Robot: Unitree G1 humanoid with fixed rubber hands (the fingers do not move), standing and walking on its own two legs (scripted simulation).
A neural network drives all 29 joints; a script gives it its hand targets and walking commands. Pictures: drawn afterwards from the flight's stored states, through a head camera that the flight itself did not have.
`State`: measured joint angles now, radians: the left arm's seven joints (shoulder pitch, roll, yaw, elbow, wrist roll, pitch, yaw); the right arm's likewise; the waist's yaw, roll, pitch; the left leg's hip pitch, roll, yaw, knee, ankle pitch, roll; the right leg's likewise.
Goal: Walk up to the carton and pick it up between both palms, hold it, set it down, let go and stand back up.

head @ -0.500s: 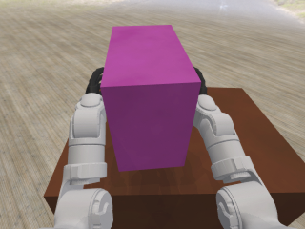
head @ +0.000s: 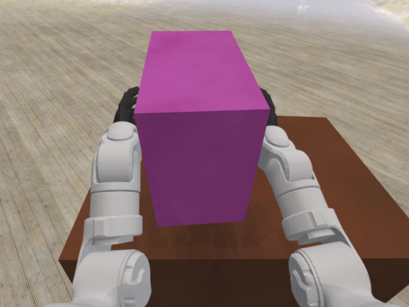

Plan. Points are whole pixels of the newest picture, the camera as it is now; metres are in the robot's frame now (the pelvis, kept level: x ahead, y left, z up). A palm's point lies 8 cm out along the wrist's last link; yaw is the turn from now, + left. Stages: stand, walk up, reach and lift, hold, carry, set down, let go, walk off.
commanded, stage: hold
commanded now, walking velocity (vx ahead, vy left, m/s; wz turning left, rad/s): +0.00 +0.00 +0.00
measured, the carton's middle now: (196, 122) +0.40 +0.00 +0.22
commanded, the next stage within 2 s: none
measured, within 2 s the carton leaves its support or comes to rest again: neither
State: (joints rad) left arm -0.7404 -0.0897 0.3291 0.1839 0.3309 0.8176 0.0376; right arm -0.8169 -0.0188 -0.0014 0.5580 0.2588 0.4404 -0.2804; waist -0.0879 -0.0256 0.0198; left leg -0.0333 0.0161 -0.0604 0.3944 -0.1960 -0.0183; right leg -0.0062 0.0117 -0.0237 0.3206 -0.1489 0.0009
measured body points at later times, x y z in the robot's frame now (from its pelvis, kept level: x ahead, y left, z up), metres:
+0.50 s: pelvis +0.00 +0.00 +0.00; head -0.06 +0.02 +0.44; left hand +0.37 +0.13 +0.23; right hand +0.38 -0.12 +0.23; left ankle +0.03 +0.13 -0.75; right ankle +0.03 -0.12 -0.75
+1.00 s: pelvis +0.00 +0.00 +0.00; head -0.06 +0.02 +0.45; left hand +0.38 +0.13 +0.22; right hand +0.38 -0.12 +0.23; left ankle +0.03 +0.13 -0.75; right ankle +0.03 -0.12 -0.75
